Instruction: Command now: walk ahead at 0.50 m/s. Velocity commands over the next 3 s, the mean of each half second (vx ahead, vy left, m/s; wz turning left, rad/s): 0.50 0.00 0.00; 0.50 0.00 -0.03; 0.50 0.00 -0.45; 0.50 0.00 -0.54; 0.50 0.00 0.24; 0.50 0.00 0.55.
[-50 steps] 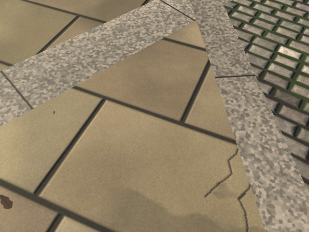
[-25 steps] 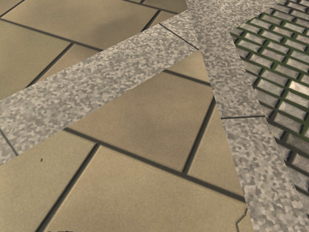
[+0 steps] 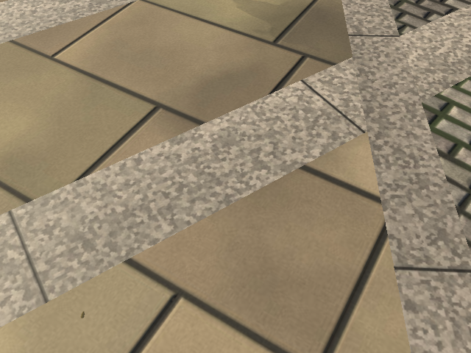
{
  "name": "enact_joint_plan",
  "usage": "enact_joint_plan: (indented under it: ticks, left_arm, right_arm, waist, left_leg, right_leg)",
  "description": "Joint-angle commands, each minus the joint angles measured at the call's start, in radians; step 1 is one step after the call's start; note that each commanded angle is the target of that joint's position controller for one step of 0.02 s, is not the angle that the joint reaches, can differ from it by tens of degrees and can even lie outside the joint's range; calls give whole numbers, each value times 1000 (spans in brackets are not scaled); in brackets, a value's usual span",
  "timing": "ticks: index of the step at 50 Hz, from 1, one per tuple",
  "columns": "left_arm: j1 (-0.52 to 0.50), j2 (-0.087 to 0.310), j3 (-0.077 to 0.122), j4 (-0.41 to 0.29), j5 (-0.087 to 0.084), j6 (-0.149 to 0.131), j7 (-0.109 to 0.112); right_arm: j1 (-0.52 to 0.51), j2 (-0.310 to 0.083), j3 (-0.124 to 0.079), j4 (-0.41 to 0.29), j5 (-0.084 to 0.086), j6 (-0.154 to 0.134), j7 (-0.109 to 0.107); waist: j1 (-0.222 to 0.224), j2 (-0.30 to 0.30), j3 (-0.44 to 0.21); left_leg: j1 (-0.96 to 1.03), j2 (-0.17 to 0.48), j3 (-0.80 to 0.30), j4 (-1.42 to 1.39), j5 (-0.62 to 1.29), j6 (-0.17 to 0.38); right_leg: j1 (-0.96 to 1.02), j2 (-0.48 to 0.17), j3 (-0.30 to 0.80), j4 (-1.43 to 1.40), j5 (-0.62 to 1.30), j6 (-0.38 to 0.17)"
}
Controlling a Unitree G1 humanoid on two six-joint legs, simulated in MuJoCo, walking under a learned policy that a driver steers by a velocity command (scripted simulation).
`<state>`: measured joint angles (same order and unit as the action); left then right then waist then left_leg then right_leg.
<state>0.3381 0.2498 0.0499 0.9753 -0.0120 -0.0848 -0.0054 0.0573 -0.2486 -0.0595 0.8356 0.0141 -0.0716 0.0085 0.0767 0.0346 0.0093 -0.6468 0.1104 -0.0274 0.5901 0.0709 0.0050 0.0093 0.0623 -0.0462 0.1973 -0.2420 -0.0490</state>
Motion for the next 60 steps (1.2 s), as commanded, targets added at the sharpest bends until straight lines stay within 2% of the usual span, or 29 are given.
enact_joint_plan:
  ticks: [1,4,5,6,7,8,9,10,11,12,14,17,23,28,31,33,34,35,36,37,38,39,43,46,53,56,58,59,60]
  left_arm:
    - [58,169,38,-10,-6,8,8]
    - [19,194,47,-14,-9,22,15]
    - [-3,185,43,-20,-9,28,16]
    - [-6,154,29,-36,1,28,17]
    - [104,47,-5,-54,11,9,8]
    - [93,59,-6,-41,1,-16,2]
    - [2,151,19,-66,-27,-32,-5]
    - [-67,157,19,-86,-34,-38,-4]
    - [-100,149,23,-90,-21,-34,2]
    - [-85,140,29,-86,-11,-22,6]
    - [-46,97,26,-73,-6,4,8]
    - [-116,91,27,-102,5,17,14]
    - [-314,58,15,-158,3,5,-2]
    - [-426,69,7,-209,-6,-6,-29]
    - [-352,111,22,-202,-6,-15,-39]
    - [-65,193,65,-115,2,-15,-28]
    - [83,293,89,-89,21,-12,-20]
    - [113,262,79,-74,3,-4,-23]
    - [55,197,55,-85,-4,-5,-22]
    - [-24,161,45,-105,0,-5,-17]
    - [-92,137,36,-115,10,-8,-19]
    - [-135,104,26,-121,21,-13,-21]
    - [-124,124,31,-98,18,-25,-19]
    - [-68,146,36,-77,11,-20,-3]
    - [51,161,43,-37,-12,3,16]
    - [48,176,54,-36,-15,17,24]
    - [21,169,54,-48,-13,25,25]
    - [10,124,38,-67,-4,25,23]
    - [81,32,14,-102,3,15,21]
  right_arm:
    - [-143,-61,-4,-101,6,-24,19]
    - [-52,-111,-21,-87,6,-33,29]
    - [80,-145,-41,-45,2,-34,25]
    - [265,-205,-65,5,-8,-33,16]
    - [388,-307,-90,31,-21,-26,10]
    - [405,-241,-68,36,-9,-22,13]
    - [330,-185,-48,28,-2,-24,12]
    - [245,-155,-37,7,-5,-23,10]
    - [179,-125,-27,-1,-13,-24,14]
    - [142,-100,-19,-5,-22,-30,17]
    - [132,-96,-17,6,-21,-36,21]
    - [177,-139,-27,33,-19,-42,7]
    - [272,-155,-26,78,-6,-30,-14]
    - [345,-169,-33,126,3,-7,-19]
    - [315,-189,-41,128,5,8,-24]
    - [291,-159,-28,114,0,17,-26]
    - [382,-73,0,90,-15,4,-20]
    - [409,-31,16,106,-8,-20,-12]
    - [326,-137,-11,90,19,-41,-5]
    - [239,-154,-14,64,34,-52,-3]
    - [196,-144,-15,57,26,-51,-9]
    - [194,-138,-24,60,11,-40,-16]
    - [208,-81,-20,60,-1,-1,-22]
    - [96,-81,-21,19,-17,-4,-21]
    - [-132,-66,-5,-47,1,-29,6]
    - [-119,-112,-15,-56,5,-44,16]
    - [24,-158,-39,-19,2,-52,10]
    - [189,-211,-60,16,-13,-57,2]
    - [323,-308,-84,32,-29,-51,-6]
  waist:
    - [8,-100,68]
    - [-67,-131,9]
    - [-137,-123,-69]
    - [-206,-80,-202]
    - [-183,142,-356]
    - [-193,218,-417]
    - [-190,152,-273]
    - [-164,89,-166]
    - [-134,29,-87]
    - [-96,49,-58]
    - [-61,60,-41]
    - [-64,29,-1]
    - [-124,23,39]
    - [-151,26,75]
    - [-91,56,26]
    - [40,27,-156]
    - [34,-158,-325]
    - [28,-320,-421]
    - [38,-235,-306]
    - [22,-180,-188]
    - [-9,-105,-102]
    - [-44,-96,-60]
    - [-94,-104,-15]
    - [-70,-77,13]
    - [-4,-97,54]
    - [-37,-124,41]
    - [-117,-133,-31]
    - [-185,-94,-161]
    - [-186,117,-328]
  left_leg:
    - [-21,-28,19,-65,-38,20]
    - [138,-73,48,-104,-141,65]
    - [320,-104,76,-127,-127,91]
    - [614,-31,-1,-83,-97,140]
    - [1027,227,-430,-109,-218,294]
    - [1080,293,-698,-259,-316,336]
    - [968,254,-575,-278,-379,282]
    - [814,217,-440,-302,-338,248]
    - [664,177,-344,-343,-272,232]
    - [566,146,-281,-375,-216,217]
    - [473,117,-210,-429,-167,222]
    - [463,114,-145,-470,-82,237]
    - [513,71,-32,-483,-62,191]
    - [678,138,-44,-415,-29,182]
    - [734,155,-41,-305,206,152]
    - [609,65,32,33,352,101]
    - [250,-53,82,422,1,38]
    - [14,-176,-9,661,-627,10]
    - [-99,-109,-90,759,-623,33]
    - [-129,-57,-61,751,-541,49]
    - [-97,-11,-37,683,-454,50]
    - [-38,22,-42,617,-399,50]
    - [23,50,-33,474,-308,22]
    - [-37,44,-25,287,-143,-5]
    - [60,-44,-3,-56,15,-26]
    - [134,-54,-25,-121,-64,-6]
    - [342,-76,2,-155,-129,27]
    - [600,-3,-55,-111,-125,74]
    - [988,238,-372,-118,-195,182]
  right_leg:
    - [27,-305,125,-12,315,-141]
    - [76,-321,120,111,567,-110]
    - [48,-279,83,258,700,-87]
    - [-101,-226,44,497,606,-55]
    - [-519,-67,-8,900,198,20]
    - [-684,-11,127,1066,-334,20]
    - [-778,-76,161,1138,-300,0]
    - [-782,-131,127,1108,-205,-11]
    - [-744,-169,109,1041,-127,-8]
    - [-677,-200,116,982,-75,-5]
    - [-605,-214,110,927,-33,8]
    - [-676,-222,103,800,84,39]
    - [-660,-175,55,461,354,52]
    - [-693,-152,56,338,280,22]
    - [-556,-110,26,303,171,-21]
    - [-131,-97,19,308,208,-79]
    - [280,-352,385,316,166,-209]
    - [419,-470,761,141,17,-305]
    - [336,-436,688,110,-84,-255]
    - [195,-401,545,94,-60,-217]
    - [38,-363,439,57,15,-198]
    - [-71,-328,368,23,75,-180]
    - [-201,-298,246,-65,196,-195]
    - [-179,-279,200,-82,263,-187]
    - [-126,-257,188,-26,207,-151]
    - [-67,-295,250,51,210,-127]
    - [-85,-259,242,194,338,-95]
    - [-189,-193,199,419,312,-64]
    - [-521,-52,91,792,9,6]
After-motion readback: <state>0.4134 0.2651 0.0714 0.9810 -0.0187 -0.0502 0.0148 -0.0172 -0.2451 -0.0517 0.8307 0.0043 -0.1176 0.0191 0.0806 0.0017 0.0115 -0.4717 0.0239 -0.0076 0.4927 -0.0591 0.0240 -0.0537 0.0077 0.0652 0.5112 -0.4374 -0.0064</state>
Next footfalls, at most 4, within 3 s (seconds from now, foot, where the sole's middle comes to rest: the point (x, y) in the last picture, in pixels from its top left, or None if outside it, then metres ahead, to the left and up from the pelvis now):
0.12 left None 0.25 0.14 -0.78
0.66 right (300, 330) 0.56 -0.10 -0.78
1.18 left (227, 236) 0.85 0.13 -0.78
1.70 right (327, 197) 1.04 -0.20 -0.78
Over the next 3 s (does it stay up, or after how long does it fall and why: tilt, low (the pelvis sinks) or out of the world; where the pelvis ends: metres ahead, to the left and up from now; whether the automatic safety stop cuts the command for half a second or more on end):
stays up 1.60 -0.37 0.00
